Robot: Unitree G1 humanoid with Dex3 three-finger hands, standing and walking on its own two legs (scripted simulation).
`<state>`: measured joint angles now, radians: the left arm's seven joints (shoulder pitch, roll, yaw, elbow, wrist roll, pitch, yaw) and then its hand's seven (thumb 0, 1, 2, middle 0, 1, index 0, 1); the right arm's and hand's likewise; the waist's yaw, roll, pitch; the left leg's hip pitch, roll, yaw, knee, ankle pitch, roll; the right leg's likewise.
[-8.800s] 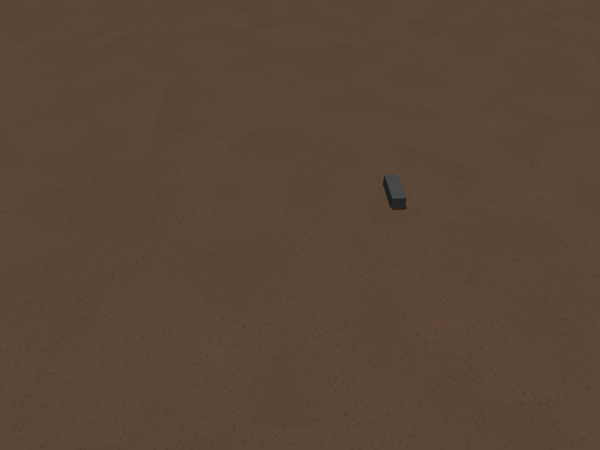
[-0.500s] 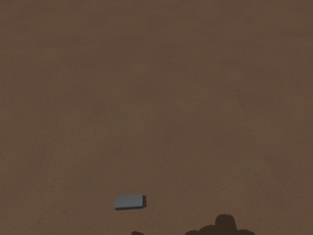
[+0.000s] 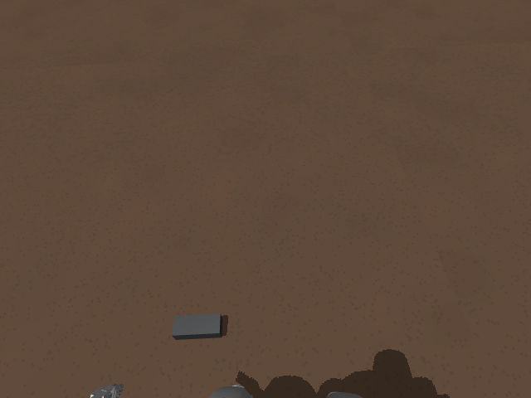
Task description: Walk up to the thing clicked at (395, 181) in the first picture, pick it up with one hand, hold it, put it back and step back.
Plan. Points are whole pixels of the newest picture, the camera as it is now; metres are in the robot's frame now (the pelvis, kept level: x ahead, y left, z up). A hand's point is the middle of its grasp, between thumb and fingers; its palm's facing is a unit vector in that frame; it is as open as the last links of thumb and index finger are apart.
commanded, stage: walk up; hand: left
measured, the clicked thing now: (198, 326) +0.42 +0.29 -0.72
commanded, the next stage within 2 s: stand in 1.34 s
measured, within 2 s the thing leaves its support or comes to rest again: neither
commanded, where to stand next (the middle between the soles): +0.04 +0.03 m, yaw +1 degrees
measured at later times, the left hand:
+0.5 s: hand out of the picture +0.06 +0.29 -0.13, palm faces +0.01 -0.91 -0.41, open 7.4 cm
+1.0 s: hand out of the picture +0.07 +0.29 -0.13, palm faces +0.00 -0.93 -0.36, open 7.4 cm
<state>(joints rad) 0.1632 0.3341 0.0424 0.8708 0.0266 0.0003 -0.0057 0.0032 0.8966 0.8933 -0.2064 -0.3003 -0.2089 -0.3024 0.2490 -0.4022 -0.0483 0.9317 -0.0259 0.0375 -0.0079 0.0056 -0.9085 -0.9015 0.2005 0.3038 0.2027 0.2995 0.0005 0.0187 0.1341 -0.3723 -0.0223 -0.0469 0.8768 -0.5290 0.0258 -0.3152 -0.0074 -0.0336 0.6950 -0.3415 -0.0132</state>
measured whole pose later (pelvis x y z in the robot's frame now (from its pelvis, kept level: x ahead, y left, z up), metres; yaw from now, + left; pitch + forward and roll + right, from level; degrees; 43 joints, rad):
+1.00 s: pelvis -0.01 +0.03 +0.03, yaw +0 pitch -3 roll +0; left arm 0.10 0.36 0.01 1.13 0.01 -0.02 0.01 0.00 0.90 0.89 -0.20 -0.30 -0.20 -0.30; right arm 0.10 -0.35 -0.02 1.09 -0.01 0.01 0.02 0.01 -0.91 -0.90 0.20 0.30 0.20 0.30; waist 0.01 0.00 0.06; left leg -0.12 -0.04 0.01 0.36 -0.18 0.04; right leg -0.11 -0.03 0.01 0.35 -0.18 0.03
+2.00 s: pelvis +0.00 +0.01 +0.03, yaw +1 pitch -2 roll +0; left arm 0.11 0.35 0.00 1.13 0.01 -0.01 0.00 0.00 0.90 0.89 -0.20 -0.30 -0.20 -0.30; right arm 0.09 -0.35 0.00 1.14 -0.01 -0.01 0.01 0.00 -0.91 -0.90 0.20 0.30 0.20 0.30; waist 0.00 0.00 0.05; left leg -0.10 -0.01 0.00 0.30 -0.16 0.01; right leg -0.09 0.00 -0.01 0.30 -0.17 0.00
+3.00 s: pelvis +0.01 +0.00 +0.03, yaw +0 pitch -2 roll +0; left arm 0.12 0.35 0.00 1.12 0.01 -0.01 0.00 0.00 0.90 0.89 -0.20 -0.30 -0.20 -0.30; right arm 0.11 -0.35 0.01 1.14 -0.01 -0.01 0.00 0.00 -0.91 -0.90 0.20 0.30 0.20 0.30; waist 0.00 0.01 0.05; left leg -0.09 0.00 0.00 0.30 -0.17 0.00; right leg -0.09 0.01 0.00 0.31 -0.18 -0.01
